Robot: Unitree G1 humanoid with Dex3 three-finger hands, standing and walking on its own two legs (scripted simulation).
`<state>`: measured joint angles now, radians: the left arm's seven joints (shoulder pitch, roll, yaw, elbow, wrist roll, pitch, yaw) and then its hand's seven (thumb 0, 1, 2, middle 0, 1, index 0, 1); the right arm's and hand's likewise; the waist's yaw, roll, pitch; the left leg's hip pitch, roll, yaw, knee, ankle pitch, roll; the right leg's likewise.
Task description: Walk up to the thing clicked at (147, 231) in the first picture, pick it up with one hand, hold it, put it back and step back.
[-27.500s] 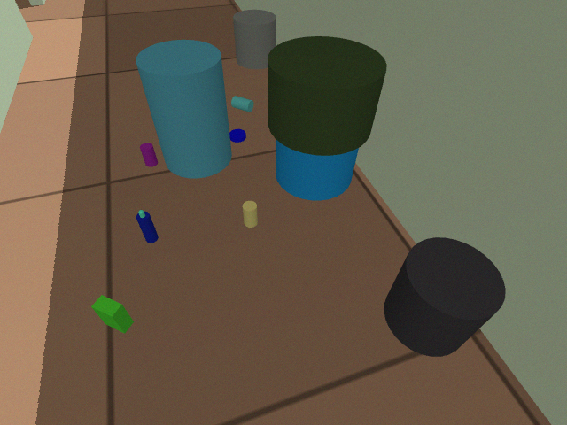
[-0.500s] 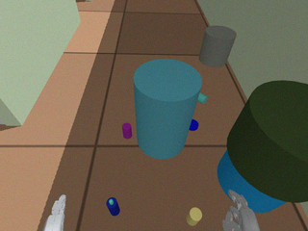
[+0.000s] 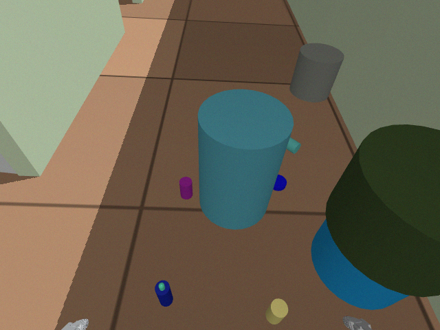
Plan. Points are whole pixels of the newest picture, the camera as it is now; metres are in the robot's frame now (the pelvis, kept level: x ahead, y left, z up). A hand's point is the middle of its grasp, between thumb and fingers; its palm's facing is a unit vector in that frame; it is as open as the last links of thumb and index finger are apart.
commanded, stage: stand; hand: left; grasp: from the side
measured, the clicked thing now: (163, 292) +0.39 +0.19 -0.65
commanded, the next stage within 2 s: step back in 1.96 s
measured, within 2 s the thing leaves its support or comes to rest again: neither
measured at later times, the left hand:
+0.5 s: hand out of the picture +0.03 +0.25 -0.13, palm faces -0.01 -0.94 -0.35, open 7.4 cm
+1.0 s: hand out of the picture +0.04 +0.24 -0.13, palm faces -0.03 -0.94 -0.34, open 7.4 cm
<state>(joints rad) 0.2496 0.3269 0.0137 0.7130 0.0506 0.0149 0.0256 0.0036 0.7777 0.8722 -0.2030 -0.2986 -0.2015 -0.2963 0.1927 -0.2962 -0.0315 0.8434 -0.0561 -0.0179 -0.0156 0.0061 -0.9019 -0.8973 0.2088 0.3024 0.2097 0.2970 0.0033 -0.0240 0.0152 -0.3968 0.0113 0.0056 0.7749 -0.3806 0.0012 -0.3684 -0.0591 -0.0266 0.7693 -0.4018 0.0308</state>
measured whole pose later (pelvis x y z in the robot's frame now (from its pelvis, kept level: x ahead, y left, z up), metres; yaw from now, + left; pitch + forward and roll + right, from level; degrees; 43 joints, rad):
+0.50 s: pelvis -0.01 +0.00 +0.03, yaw +0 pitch -4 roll +0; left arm 0.18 0.32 -0.01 1.11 0.03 -0.01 0.02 0.01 0.90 0.90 -0.20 -0.30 -0.20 -0.30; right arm 0.15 -0.30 -0.02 1.11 -0.02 0.00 -0.01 0.00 -0.90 -0.90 0.21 0.30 0.21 0.30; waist 0.01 0.01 0.05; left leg -0.15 0.00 0.01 0.40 -0.18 0.00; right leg -0.12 -0.06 -0.04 0.41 -0.20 0.04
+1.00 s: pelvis -0.01 -0.01 +0.04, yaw +0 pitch -4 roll +0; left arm 0.15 0.32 0.00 1.16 0.02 -0.01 0.01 0.00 0.90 0.90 -0.20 -0.30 -0.20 -0.30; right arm 0.15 -0.32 -0.01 1.16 -0.02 0.00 0.00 0.00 -0.91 -0.90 0.21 0.30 0.21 0.30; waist 0.00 0.00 0.06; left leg -0.14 0.02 0.01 0.36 -0.16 -0.01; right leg -0.13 -0.05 -0.04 0.38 -0.19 0.02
